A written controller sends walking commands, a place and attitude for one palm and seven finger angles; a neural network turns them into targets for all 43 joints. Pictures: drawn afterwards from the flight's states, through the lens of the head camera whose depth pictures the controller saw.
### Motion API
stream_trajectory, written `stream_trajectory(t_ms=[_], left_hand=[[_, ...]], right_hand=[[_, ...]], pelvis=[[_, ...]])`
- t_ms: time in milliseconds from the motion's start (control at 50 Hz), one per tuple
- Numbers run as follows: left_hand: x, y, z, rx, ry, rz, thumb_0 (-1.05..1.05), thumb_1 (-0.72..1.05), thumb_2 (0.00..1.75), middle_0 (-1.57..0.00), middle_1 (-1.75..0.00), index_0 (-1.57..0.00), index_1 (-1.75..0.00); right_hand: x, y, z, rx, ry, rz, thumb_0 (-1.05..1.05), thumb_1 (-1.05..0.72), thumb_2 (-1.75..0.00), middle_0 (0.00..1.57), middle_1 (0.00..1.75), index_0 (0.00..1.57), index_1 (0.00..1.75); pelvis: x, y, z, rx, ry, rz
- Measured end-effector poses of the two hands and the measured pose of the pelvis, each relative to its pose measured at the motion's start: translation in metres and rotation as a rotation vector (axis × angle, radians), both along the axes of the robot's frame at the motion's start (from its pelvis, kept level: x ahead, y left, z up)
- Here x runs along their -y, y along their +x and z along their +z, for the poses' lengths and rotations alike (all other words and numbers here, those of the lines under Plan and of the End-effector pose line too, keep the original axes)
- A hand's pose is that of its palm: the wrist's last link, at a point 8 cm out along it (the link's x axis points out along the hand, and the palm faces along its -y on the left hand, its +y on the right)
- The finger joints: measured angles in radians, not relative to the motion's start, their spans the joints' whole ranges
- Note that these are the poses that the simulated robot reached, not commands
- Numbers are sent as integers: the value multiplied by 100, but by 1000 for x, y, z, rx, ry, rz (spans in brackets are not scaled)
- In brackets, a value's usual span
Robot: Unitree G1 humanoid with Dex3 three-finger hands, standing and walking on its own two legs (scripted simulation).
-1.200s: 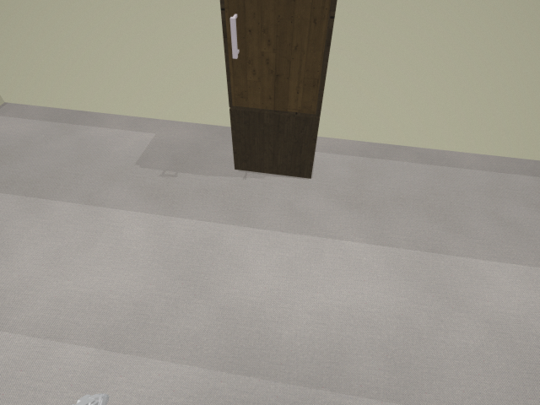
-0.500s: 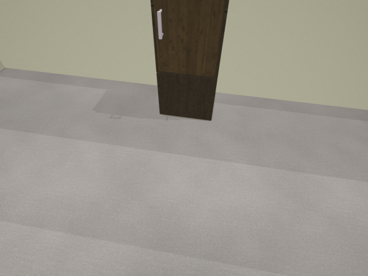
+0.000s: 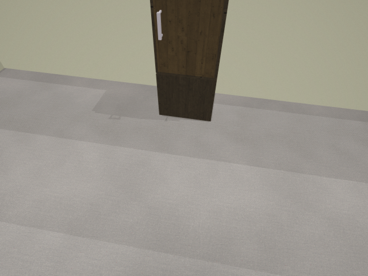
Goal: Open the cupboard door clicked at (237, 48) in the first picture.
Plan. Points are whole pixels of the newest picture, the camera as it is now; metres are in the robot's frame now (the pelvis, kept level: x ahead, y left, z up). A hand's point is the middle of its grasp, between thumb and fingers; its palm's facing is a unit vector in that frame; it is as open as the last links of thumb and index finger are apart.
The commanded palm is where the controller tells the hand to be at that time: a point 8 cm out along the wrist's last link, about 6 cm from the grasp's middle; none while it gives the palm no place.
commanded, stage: look at it before walking up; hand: left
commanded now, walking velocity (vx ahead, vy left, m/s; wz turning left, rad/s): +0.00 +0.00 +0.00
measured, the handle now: (160, 25) +1.40 +0.22 -0.03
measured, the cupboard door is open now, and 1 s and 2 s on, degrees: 0 0 0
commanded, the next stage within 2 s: walk to a spot facing it in 0.24 s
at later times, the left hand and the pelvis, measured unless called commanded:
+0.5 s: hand out of the picture +0.06 +0.23 -0.17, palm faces +0.01 -0.96 -0.29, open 7.4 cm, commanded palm none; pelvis +0.02 +0.00 +0.00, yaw +2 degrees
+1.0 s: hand (100, 253) +0.21 +0.24 -0.18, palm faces +0.12 -0.98 -0.15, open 7.3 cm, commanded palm none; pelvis +0.17 +0.06 -0.01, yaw +8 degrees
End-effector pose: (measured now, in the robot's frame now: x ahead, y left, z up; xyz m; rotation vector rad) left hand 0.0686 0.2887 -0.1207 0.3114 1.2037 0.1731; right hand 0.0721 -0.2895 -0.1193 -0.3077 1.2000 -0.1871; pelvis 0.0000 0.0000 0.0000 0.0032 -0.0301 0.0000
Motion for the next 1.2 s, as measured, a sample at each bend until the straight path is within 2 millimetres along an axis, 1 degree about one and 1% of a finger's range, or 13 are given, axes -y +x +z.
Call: stream_trajectory(t_ms=[360, 440, 540, 660, 720, 760, 820, 900, 980, 1060, 1120, 1160, 1200], left_hand=[[-3, -4, 0, -13, 3, 11, 0, 90, 90, -20, -30, -21, -30], [1, -8, -5, -23, -5, 27, 0, 90, 90, -20, -30, -21, -30], [12, -27, -22, -51, -75, 89, 0, 90, 90, -20, -30, -20, -30], [14, -61, -49, -174, -167, 185, 0, 90, 90, -20, -30, -21, -30], [14, -60, -48, -250, -189, 186, 0, 90, 90, -20, -30, -20, -30], [13, -46, -44, -253, -202, 185, 1, 90, 90, -20, -30, -20, -30], [11, -12, -38, -209, -213, 192, 1, 90, 90, -20, -30, -20, -30], [6, 45, -34, -135, -202, 197, 1, 92, 90, -20, -30, -20, -30], [-1, 113, -33, -67, -184, 176, 1, 93, 90, -20, -30, -20, -30], [3, 195, -33, 11, -170, 130, 1, 92, 90, -19, -30, -20, -30], [9, 256, -36, 100, -156, 105, 1, 92, 90, -19, -30, -20, -30], [13, 284, -37, 166, -144, 116, 1, 91, 90, -19, -30, -20, -30], [16, 296, -33, 189, -145, 145, 0, 91, 90, -20, -30, -20, -30]], right_hand=[[0, 5, 2, -2, -6, 6, 0, -91, -90, 20, 30, 21, 30], [-6, 2, -2, -20, 3, 9, 0, -91, -90, 20, 30, 21, 30], [-31, -9, -12, -100, 32, 16, 0, -91, -90, 20, 30, 20, 30], [-76, -11, -22, -158, 62, 9, 0, -91, -90, 20, 30, 20, 30], [-99, -18, -21, -179, 83, -37, 0, -91, -90, 20, 30, 20, 30], [-114, -25, -16, -220, 101, -58, 0, -91, -90, 20, 30, 20, 30], [-134, -35, -10, -299, 128, -78, 0, -91, -90, 20, 30, 20, 30], [-151, -36, -6, -388, 156, -107, 0, -91, -90, 20, 30, 21, 30], [-156, -21, -7, -442, 173, -135, 0, -91, -90, 20, 30, 21, 30], [-150, 10, -16, -471, 180, -155, 0, -91, -90, 20, 30, 21, 30], [-137, 44, -30, -491, 179, -150, 0, -91, -90, 20, 30, 21, 30], [-125, 77, -40, -488, 175, -127, 0, -91, -90, 20, 30, 21, 30], [-112, 121, -45, -440, 162, -90, 0, -91, -90, 20, 30, 21, 30]], pelvis=[[-1, 3, 1, 3, -1, 4], [-2, 7, -1, -3, -5, 12], [-10, 23, -6, -18, -22, 51], [-38, 53, -17, -17, -25, 97], [-48, 70, -13, -24, -18, 89], [-52, 81, -8, -28, -17, 100], [-56, 100, -2, -34, -21, 119], [-58, 129, 0, -37, -19, 136], [-56, 163, -4, -38, -12, 140], [-51, 205, -13, -38, -6, 141], [-43, 244, -26, -30, -6, 155], [-37, 265, -32, -20, -5, 173], [-36, 283, -30, -9, -15, 190]])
